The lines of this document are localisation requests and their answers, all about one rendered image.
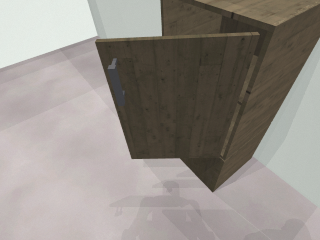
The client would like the cupboard door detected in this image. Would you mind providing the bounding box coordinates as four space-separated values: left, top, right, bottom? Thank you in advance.
95 32 260 159

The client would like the handle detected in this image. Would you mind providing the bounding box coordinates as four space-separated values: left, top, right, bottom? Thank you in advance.
107 58 125 106

